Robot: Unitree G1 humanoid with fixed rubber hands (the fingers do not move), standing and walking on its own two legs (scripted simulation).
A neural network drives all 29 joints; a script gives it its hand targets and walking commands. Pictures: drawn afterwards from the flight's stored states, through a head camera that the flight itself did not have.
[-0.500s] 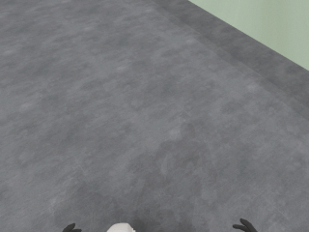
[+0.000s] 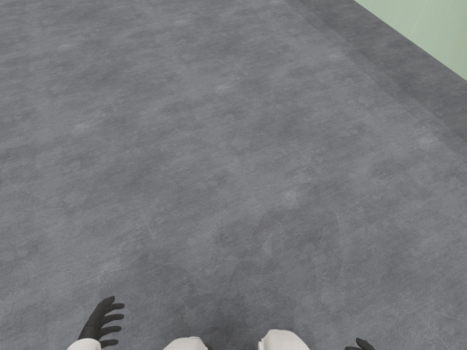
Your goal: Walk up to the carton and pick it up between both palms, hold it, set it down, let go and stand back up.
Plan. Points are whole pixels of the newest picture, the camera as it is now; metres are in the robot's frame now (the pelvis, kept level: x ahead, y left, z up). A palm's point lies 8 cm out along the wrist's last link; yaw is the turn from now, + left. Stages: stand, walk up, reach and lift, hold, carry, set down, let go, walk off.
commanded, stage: walk up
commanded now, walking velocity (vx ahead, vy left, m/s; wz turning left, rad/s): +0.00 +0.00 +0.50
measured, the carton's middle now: out of the picture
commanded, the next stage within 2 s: none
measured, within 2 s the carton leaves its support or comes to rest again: neither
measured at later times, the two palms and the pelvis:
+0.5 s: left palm out of the picture -0.04 +0.27 -0.14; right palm (346, 318) +0.16 -0.21 -0.11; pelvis -0.03 +0.00 -0.01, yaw +17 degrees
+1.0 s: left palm out of the picture -0.02 +0.25 -0.10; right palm out of the picture +0.11 -0.25 -0.15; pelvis -0.04 -0.04 +0.00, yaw +29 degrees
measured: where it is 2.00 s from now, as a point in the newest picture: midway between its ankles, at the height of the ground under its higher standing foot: outside the picture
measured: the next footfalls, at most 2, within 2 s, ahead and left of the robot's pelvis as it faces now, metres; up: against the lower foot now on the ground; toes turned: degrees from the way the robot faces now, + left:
right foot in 0.02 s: +0.04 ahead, -0.12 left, +0.00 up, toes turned +0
left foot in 0.46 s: -0.03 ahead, +0.11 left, +0.00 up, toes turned +22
